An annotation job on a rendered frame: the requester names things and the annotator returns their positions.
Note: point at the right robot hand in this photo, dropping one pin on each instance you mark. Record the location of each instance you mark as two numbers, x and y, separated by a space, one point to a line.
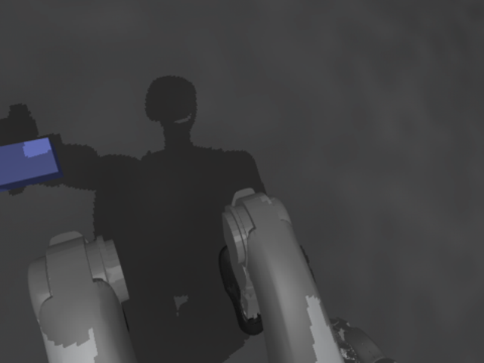
359 347

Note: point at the carton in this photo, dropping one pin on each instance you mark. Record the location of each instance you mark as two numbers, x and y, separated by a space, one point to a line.
28 163

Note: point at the right robot foot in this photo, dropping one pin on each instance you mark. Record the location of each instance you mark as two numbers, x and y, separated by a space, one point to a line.
249 326

